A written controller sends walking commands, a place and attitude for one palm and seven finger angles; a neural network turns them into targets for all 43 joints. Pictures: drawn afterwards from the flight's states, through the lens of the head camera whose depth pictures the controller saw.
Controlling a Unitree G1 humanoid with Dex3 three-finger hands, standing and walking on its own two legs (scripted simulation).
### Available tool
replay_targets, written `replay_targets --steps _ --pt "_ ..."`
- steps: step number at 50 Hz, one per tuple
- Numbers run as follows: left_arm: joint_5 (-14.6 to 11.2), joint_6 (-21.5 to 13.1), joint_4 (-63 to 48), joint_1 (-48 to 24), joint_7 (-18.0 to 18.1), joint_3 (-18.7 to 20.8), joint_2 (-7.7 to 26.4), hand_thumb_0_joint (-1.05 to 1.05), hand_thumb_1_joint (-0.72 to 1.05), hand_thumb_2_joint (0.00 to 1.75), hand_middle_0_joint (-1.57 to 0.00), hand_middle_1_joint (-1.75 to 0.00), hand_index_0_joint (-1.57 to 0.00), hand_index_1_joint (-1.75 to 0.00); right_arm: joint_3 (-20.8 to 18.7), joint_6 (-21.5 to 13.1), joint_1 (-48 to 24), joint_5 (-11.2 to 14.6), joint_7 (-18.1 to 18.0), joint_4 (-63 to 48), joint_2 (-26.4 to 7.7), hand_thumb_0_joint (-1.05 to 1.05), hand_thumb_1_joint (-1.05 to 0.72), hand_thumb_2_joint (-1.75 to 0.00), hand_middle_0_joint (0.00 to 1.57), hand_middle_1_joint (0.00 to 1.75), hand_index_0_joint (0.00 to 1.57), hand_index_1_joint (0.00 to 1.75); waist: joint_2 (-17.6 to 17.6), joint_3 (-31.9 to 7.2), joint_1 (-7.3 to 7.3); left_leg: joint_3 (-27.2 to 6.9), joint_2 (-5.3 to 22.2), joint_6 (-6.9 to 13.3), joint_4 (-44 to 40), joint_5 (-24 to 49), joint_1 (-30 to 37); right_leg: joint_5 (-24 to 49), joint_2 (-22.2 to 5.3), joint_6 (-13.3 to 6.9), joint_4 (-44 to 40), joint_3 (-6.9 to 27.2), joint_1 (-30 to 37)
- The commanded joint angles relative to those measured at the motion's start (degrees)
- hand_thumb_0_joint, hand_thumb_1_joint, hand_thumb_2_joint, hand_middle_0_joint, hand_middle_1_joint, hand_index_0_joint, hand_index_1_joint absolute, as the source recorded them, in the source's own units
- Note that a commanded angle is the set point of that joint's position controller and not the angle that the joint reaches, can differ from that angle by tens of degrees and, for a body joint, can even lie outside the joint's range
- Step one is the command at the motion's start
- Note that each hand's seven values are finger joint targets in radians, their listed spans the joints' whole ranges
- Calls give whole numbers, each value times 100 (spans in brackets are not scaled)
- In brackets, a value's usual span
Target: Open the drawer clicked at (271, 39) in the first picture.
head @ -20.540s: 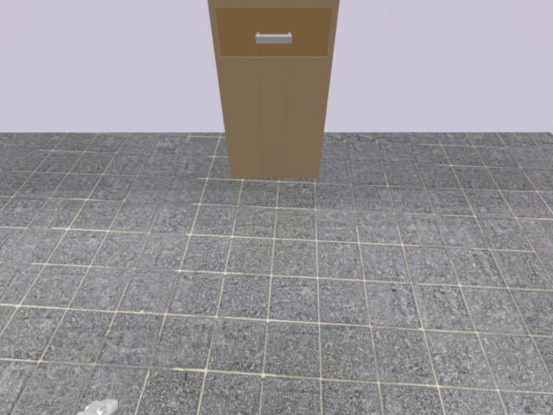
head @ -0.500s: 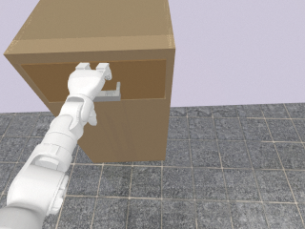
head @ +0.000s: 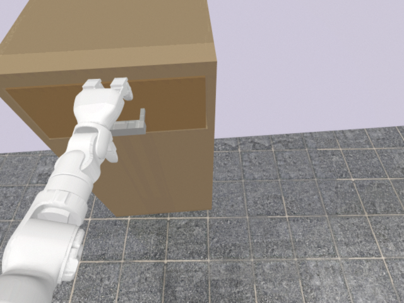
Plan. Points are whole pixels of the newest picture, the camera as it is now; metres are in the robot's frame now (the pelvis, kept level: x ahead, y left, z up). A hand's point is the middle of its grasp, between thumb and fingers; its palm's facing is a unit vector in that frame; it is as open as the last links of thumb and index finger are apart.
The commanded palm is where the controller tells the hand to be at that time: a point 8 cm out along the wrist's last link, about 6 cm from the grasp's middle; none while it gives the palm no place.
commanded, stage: move the hooked fingers above the handle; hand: left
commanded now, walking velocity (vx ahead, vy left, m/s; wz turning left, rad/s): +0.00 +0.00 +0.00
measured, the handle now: (117, 121) +0.53 +0.19 +0.01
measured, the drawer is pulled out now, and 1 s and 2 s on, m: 0.00 0.00 0.00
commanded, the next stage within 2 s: lower the fingers behind the handle in 0.42 s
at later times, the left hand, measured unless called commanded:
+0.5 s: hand (118, 118) +0.49 +0.17 +0.06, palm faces +0.10 -0.04 -0.99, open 13.8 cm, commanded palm +0.46 +0.21 +0.13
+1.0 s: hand (95, 140) +0.45 +0.22 +0.03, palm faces -0.08 -0.03 -1.00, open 14.0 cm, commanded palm +0.45 +0.22 +0.09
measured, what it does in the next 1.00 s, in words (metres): stands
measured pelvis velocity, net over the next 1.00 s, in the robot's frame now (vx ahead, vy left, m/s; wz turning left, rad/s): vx -0.02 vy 0.00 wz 0.00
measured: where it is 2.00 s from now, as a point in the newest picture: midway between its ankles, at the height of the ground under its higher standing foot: outside the picture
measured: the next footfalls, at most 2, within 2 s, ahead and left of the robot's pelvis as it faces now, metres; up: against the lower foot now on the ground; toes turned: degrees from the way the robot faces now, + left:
none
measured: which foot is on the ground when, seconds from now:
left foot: down 0.00-1.00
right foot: down 0.00-1.00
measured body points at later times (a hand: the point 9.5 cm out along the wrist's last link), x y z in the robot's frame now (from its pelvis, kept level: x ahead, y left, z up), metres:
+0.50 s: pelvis +0.00 +0.01 +0.00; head +0.09 -0.01 +0.44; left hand +0.48 +0.17 +0.12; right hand +0.05 -0.26 -0.14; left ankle -0.02 +0.11 -0.72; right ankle -0.02 -0.10 -0.72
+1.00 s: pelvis -0.02 +0.00 -0.01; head +0.08 +0.00 +0.44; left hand +0.45 +0.22 +0.09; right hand +0.00 -0.28 -0.13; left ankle -0.02 +0.11 -0.72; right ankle -0.02 -0.10 -0.72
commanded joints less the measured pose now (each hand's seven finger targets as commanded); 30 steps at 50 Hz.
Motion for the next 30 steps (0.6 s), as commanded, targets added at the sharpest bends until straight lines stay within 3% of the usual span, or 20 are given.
replay_targets --steps 1,4,5,6,8,11,12,13,15,16,18,19,20,21,22,23,24,26,28,30 --pt "-37 818 -613 -2854 523 486 1793 0 -50 30 -30 -120 -30 -120 -266 -148 362 -10 -3 -329 -750 0 -90 -90 20 30 20 30 -117 -2627 97 22 -230 121 -183 2362 1000 2571 129 -15 -303 56 1565" --pt "-328 1201 -65 -2910 -75 -244 1061 0 -50 30 -30 -120 -30 -120 -294 -87 481 78 9 -245 -849 0 -90 -90 20 30 20 30 -533 -2482 -214 32 -199 172 -258 2326 1205 2717 111 65 -516 58 1568" --pt "-455 1209 -147 -2873 -337 -453 805 0 -50 30 -30 -120 -30 -120 -315 -71 494 93 12 -268 -860 0 -90 -90 20 30 20 30 -562 -2507 -222 28 -210 195 -265 2337 1340 2770 109 85 -589 77 1608" --pt "-512 1155 -155 -2831 -574 -643 610 0 -50 30 -30 -120 -30 -120 -322 -45 495 111 -7 -272 -876 0 -90 -90 20 30 20 30 -723 -2280 -306 -10 -209 215 -282 2311 1397 2735 114 93 -660 49 1502" --pt "-657 833 -447 -3081 -975 -858 392 0 -50 30 -30 -120 -30 -120 -299 -53 467 72 -66 -279 -905 0 -90 -90 20 30 20 30 -692 -2048 -440 -92 -211 249 -296 2252 1516 2650 94 92 -727 66 1366" --pt "-632 57 -1120 -3156 -1219 -678 638 0 -50 30 -30 -120 -30 -120 -283 -82 468 -9 -139 -320 -849 0 -90 -90 20 30 20 30 -348 -2018 -319 -201 -258 268 -220 2295 1635 2514 94 37 -633 116 1217" --pt "-559 -175 -1233 -3131 -1152 -339 1001 0 -50 30 -30 -120 -30 -120 -285 -80 497 -17 -153 -312 -819 0 -90 -90 20 30 20 30 -205 -2037 -217 -244 -241 245 -188 2364 1642 2463 102 -3 -562 117 1163" --pt "-539 -366 -1454 -3231 -1045 -266 1087 0 -50 30 -30 -120 -30 -120 -276 -84 506 -25 -149 -346 -795 0 -90 -90 20 30 20 30 -22 -2110 -157 -268 -247 221 -163 2504 1673 2443 110 -38 -508 111 1120" --pt "-371 -540 -1385 -3239 -587 294 1616 0 -50 30 -30 -120 -30 -120 -259 -110 557 -39 -131 -334 -733 0 -90 -90 20 30 20 30 166 -2201 0 -289 -230 172 -85 2504 1476 2273 140 -86 -326 89 991" --pt "-275 -502 -1233 -3115 -304 742 2048 0 -50 30 -30 -120 -30 -120 -237 -114 550 -45 -127 -319 -718 0 -90 -90 20 30 20 30 68 -2185 118 -293 -226 148 -81 2480 1224 2234 150 -105 -236 58 1041" --pt "-142 -236 -1148 -2913 231 1212 2512 0 -50 30 -30 -120 -30 -120 -183 -119 389 -65 -100 -367 -705 0 -90 -90 20 30 20 30 44 -2340 354 -253 -263 102 -50 2637 835 2403 153 -134 -64 25 1267" --pt "-80 -18 -1152 -2935 481 1000 2309 0 -50 30 -30 -120 -30 -120 -159 -135 296 -60 -63 -423 -670 0 -90 -90 20 30 20 30 269 -2428 349 -211 -259 58 -47 2689 832 2408 148 -140 0 -26 1207" --pt "-15 270 -900 -2771 666 794 1990 0 -50 30 -30 -120 -30 -120 -171 -145 223 -67 -21 -398 -657 0 -90 -90 20 30 20 30 261 -2404 332 -135 -233 38 -14 2775 865 2437 160 -142 15 -74 1110" --pt "41 560 -726 -2717 773 697 1886 0 -50 30 -30 -120 -30 -120 -181 -152 230 -74 31 -372 -702 0 -90 -90 20 30 20 30 247 -2479 320 -99 -198 10 -24 2805 905 2403 170 -132 13 -122 1062" --pt "83 833 -495 -2702 791 570 1793 0 -50 30 -30 -120 -30 -120 -179 -133 240 -59 62 -358 -728 0 -90 -90 20 30 20 30 185 -2455 285 -72 -171 -4 -49 2792 916 2368 183 -118 -15 -138 1042" --pt "81 1025 -426 -2849 811 616 1856 0 -50 30 -30 -120 -30 -120 -174 -98 223 -51 64 -348 -762 0 -90 -90 20 30 20 30 -118 -2581 238 -46 -171 22 -51 2817 905 2469 192 -97 -48 -127 1206" --pt "95 1201 -534 -3212 841 633 2102 0 -50 30 -30 -120 -30 -120 -158 -65 209 -32 54 -344 -802 0 -90 -90 20 30 20 30 -44 -2775 203 -8 -173 36 -97 2663 943 2464 167 -62 -84 -60 1341" --pt "-16 1497 -465 -3441 662 612 2168 0 -50 30 -30 -120 -30 -120 -160 -10 194 14 -9 -349 -788 0 -90 -90 20 30 20 30 -301 -3151 167 25 -202 98 -181 2559 1032 2678 139 -6 -186 19 1827" --pt "-156 1621 -44 -3423 375 502 2097 0 -50 30 -30 -120 -30 -120 -143 77 202 61 -105 -270 -807 0 -90 -90 20 30 20 30 -644 -2913 28 24 -202 131 -275 2358 959 2641 117 49 -338 50 1892" --pt "-290 1713 441 -3117 83 374 2016 0 -50 30 -30 -120 -30 -120 -69 109 178 130 -172 -274 -838 0 -90 -90 20 30 20 30 -906 -2237 14 41 -204 147 -457 1786 694 2172 94 95 -516 34 1740"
